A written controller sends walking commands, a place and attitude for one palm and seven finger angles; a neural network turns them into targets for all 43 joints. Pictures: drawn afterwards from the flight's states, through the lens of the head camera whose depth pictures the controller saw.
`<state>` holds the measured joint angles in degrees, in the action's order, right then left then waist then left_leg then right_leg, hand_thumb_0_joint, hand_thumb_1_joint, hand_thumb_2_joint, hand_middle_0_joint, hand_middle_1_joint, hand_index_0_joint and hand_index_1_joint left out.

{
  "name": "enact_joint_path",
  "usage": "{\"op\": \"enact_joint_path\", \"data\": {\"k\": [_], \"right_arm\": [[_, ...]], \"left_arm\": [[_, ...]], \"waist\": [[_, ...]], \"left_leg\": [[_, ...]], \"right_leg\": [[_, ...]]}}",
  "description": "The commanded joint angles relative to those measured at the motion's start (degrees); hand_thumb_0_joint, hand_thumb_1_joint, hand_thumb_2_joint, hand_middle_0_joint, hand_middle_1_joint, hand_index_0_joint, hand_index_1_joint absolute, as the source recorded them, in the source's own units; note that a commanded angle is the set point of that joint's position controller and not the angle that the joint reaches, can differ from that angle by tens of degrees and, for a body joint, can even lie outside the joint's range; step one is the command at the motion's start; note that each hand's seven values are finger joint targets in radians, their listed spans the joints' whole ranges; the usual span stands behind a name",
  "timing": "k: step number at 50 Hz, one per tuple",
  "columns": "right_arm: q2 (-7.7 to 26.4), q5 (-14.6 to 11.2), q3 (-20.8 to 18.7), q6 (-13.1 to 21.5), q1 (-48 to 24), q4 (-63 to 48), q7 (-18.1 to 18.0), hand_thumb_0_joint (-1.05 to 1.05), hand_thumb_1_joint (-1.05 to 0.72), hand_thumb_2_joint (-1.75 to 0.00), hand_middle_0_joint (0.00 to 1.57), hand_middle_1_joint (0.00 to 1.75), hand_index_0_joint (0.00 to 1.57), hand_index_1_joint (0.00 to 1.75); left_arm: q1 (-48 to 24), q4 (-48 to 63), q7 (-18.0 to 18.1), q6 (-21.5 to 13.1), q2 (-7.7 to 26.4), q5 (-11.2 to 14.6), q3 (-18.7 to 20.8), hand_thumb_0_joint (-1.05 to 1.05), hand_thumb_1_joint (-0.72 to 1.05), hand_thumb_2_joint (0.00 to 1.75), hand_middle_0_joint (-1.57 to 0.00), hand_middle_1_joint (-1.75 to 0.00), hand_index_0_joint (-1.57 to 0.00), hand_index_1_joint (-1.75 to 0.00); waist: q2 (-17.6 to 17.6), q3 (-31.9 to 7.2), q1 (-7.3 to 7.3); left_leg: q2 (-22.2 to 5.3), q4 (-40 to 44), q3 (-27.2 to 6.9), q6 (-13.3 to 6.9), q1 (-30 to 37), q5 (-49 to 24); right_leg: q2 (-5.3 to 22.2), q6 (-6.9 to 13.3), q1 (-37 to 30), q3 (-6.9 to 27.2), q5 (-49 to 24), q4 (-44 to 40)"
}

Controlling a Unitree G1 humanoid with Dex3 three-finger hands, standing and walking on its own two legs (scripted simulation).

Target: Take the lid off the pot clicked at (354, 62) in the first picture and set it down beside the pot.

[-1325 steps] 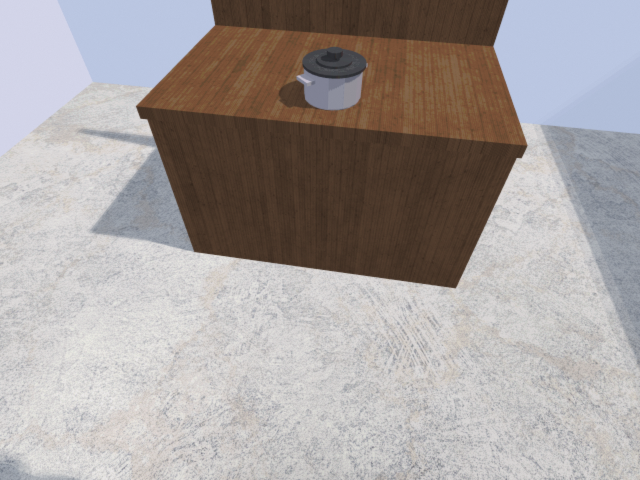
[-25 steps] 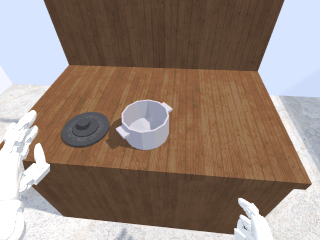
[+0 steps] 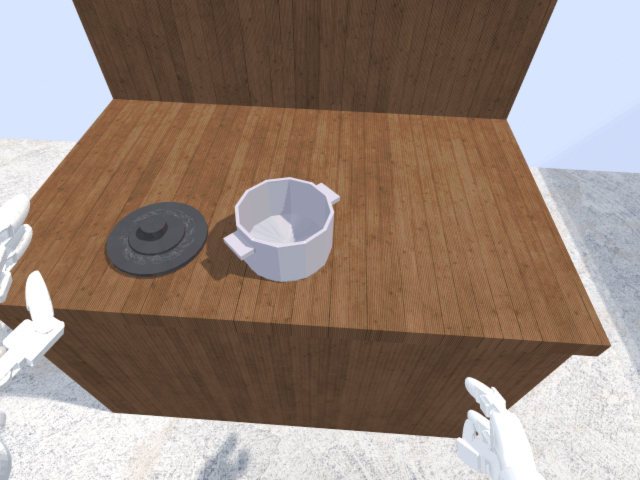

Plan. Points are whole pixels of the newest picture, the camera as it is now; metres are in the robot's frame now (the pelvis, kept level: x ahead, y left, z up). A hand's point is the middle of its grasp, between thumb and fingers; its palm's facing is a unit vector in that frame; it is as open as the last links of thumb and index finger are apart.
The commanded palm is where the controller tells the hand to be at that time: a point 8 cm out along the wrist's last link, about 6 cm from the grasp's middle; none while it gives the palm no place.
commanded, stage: step back with the hand held close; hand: left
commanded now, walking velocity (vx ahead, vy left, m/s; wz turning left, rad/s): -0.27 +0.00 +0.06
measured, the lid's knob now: (154, 226) +0.50 +0.37 -0.05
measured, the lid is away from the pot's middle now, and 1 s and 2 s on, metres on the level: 0.24 0.24 0.24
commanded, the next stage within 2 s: stop stepping back and stand still in 1.78 s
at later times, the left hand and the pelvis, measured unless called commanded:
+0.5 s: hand (54, 388) +0.15 +0.25 +0.15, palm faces +0.37 -0.80 -0.46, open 7.4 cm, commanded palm +0.08 +0.29 +0.17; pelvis -0.04 +0.00 -0.01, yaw +1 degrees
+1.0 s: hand (51, 429) +0.12 +0.23 +0.16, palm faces +0.37 -0.81 -0.45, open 7.4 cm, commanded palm +0.04 +0.28 +0.17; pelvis -0.08 -0.01 -0.02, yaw +2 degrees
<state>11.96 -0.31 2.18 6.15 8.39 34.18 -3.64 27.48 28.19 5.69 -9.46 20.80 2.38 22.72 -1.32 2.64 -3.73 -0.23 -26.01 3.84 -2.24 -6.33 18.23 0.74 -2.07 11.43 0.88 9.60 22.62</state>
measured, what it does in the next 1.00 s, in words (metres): shifts its weight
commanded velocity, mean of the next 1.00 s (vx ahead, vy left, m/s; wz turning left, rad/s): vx -0.32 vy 0.00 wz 0.05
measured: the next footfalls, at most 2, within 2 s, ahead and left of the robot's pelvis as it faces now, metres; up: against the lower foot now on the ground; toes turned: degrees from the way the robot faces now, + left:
right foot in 1.72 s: -0.12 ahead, -0.16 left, +0.00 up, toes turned -1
left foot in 1.92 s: -0.11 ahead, +0.10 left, +0.00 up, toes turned -1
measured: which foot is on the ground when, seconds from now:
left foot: down 0.00-1.00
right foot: down 0.00-1.00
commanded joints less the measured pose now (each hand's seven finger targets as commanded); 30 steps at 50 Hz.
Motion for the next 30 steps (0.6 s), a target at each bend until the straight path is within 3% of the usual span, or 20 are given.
{"op": "enact_joint_path", "data": {"k": [1, 4, 5, 10, 13, 18, 20, 21, 24, 25, 26, 28, 30], "right_arm": [[7.3, 0.1, -4.2, 1.8, -4.9, -9.9, 0.0, 0.0, -0.9, -0.9, 0.2, 0.3, 0.2, 0.3], [7.1, -0.2, -5.3, 0.8, -4.6, -11.2, 0.6, 0.0, -0.9, -0.9, 0.2, 0.3, 0.2, 0.3], [7.1, -0.3, -5.4, 0.6, -5.1, -11.3, 0.8, 0.0, -0.9, -0.9, 0.2, 0.3, 0.2, 0.3], [6.8, -0.6, -5.9, 0.8, -4.2, -12.1, 0.7, 0.0, -0.9, -0.9, 0.2, 0.3, 0.2, 0.3], [7.1, -0.4, -5.7, 1.5, -2.8, -11.5, 0.4, 0.0, -0.9, -0.9, 0.2, 0.3, 0.2, 0.3], [7.7, -0.8, -5.7, 2.2, -1.5, -11.2, -0.3, 0.0, -0.9, -0.9, 0.2, 0.3, 0.2, 0.3], [7.6, -0.9, -5.8, 2.1, -1.4, -11.2, -0.5, 0.0, -0.9, -0.9, 0.2, 0.3, 0.2, 0.3], [7.3, -0.9, -5.7, 2.1, -0.7, -11.3, -0.5, 0.0, -0.9, -0.9, 0.2, 0.3, 0.2, 0.3], [7.0, -0.6, -5.8, 2.0, -0.3, -11.5, -0.5, 0.0, -0.9, -0.9, 0.2, 0.3, 0.2, 0.3], [7.2, -0.7, -6.0, 2.0, -0.1, -11.6, -0.5, 0.0, -0.9, -0.9, 0.2, 0.3, 0.2, 0.3], [6.9, -0.6, -5.6, 2.0, -0.2, -11.9, -0.5, 0.0, -0.9, -0.9, 0.2, 0.3, 0.2, 0.3], [7.0, -0.7, -5.5, 2.1, -0.7, -12.3, -0.7, 0.0, -0.9, -0.9, 0.2, 0.3, 0.2, 0.3], [7.5, -1.0, -5.5, 2.5, -1.4, -12.9, -0.9, 0.0, -0.9, -0.9, 0.2, 0.3, 0.2, 0.3]], "left_arm": [[3.7, 13.5, 0.3, -5.7, 8.1, -0.4, 3.8, 0.0, 0.9, 0.9, -0.2, -0.3, -0.2, -0.3], [9.0, 16.9, 0.7, -6.7, 10.9, -0.8, 7.2, 0.0, 0.9, 0.9, -0.2, -0.3, -0.2, -0.3], [10.3, 17.5, 1.0, -7.0, 12.7, -0.8, 9.1, 0.0, 0.9, 0.9, -0.2, -0.3, -0.2, -0.3], [11.8, 19.8, 1.2, -7.9, 13.2, -0.2, 10.0, 0.0, 0.9, 0.9, -0.2, -0.3, -0.2, -0.3], [10.4, 18.1, 1.3, -7.7, 11.0, 0.2, 7.9, 0.0, 0.9, 0.9, -0.2, -0.3, -0.2, -0.3], [7.0, 15.1, 1.9, -6.9, 9.4, 0.0, 5.9, 0.0, 0.9, 0.9, -0.2, -0.3, -0.2, -0.3], [5.7, 15.5, 2.2, -6.8, 10.9, -0.3, 6.8, 0.0, 0.9, 0.9, -0.2, -0.3, -0.2, -0.3], [5.7, 15.6, 2.1, -6.8, 9.4, -0.1, 5.5, 0.0, 0.9, 0.9, -0.2, -0.3, -0.2, -0.3], [5.6, 16.4, 2.6, -7.0, 10.3, -0.3, 5.9, 0.0, 0.9, 0.9, -0.2, -0.3, -0.2, -0.3], [5.4, 17.8, 2.9, -7.2, 11.7, -0.5, 6.8, 0.0, 0.9, 0.9, -0.2, -0.3, -0.2, -0.3], [6.0, 18.1, 3.1, -7.4, 10.7, -0.5, 6.1, 0.0, 0.9, 0.9, -0.2, -0.3, -0.2, -0.3], [6.9, 17.6, 3.6, -7.7, 11.0, -0.7, 6.9, 0.0, 0.9, 0.9, -0.2, -0.3, -0.2, -0.3], [6.6, 18.9, 4.1, -8.3, 12.2, -1.2, 7.9, 0.0, 0.9, 0.9, -0.2, -0.3, -0.2, -0.3]], "waist": [[-1.1, -11.3, 2.53], [-1.3, -14.1, 2.56], [-3.1, -14.2, 2.55], [-7.9, -10.8, 2.93], [-7.1, -7.3, 3.27], [-2.4, -4.7, 3.64], [0.3, -5.1, 3.79], [2.4, -5.7, 4.14], [5.4, -5.6, 4.46], [5.1, -6.2, 4.56], [4.1, -6.7, 4.69], [3.0, -5.9, 4.53], [-1.8, -5.7, 4.5]], "left_leg": [[-6.1, 3.6, -3.9, -1.0, -0.1, -21.8], [-7.4, 2.2, -5.2, -1.0, -0.8, -30.9], [-7.7, 2.3, -5.7, -1.0, -1.5, -31.9], [-10.2, 3.0, -7.4, -1.2, -5.3, -34.3], [-11.3, 3.2, -7.7, -1.6, -9.3, -29.2], [-10.3, 3.0, -7.9, -1.9, -16.2, -12.6], [-8.1, 1.1, -7.6, -1.5, -17.3, -6.7], [-6.4, -0.7, -7.1, -1.1, -16.1, -3.9], [-3.8, -4.1, -6.5, -0.8, -14.6, 4.0], [-3.6, -4.2, -7.0, -0.8, -14.4, 5.2], [-3.6, -3.8, -7.1, -0.9, -14.5, 6.9], [-4.7, -0.8, -8.6, -1.5, -17.0, 9.9], [-6.8, 3.7, -10.6, -2.3, -21.5, 12.8]], "right_leg": [[5.3, 2.3, -5.6, 2.6, -22.9, 2.8], [5.5, 2.1, -6.2, 1.4, -25.0, 5.9], [5.4, 2.1, -6.1, 1.2, -23.1, 6.7], [4.7, 1.6, -1.6, -1.4, -8.3, 10.4], [5.2, 1.7, -0.9, -2.0, -4.5, 11.4], [5.9, 2.0, -1.6, -0.3, -5.6, 11.8], [6.8, 2.7, -1.8, 2.1, -10.1, 9.4], [7.7, 3.4, -0.6, 3.6, -10.8, 7.8], [10.2, 4.9, 4.1, 7.8, -5.2, 2.6], [10.5, 5.5, 4.4, 8.3, -3.2, 1.8], [10.5, 5.6, 4.8, 8.2, -0.2, 1.5], [9.0, 4.6, 4.6, 6.6, 4.3, 2.1], [6.7, 3.2, 1.1, 3.7, 5.0, 5.6]]}}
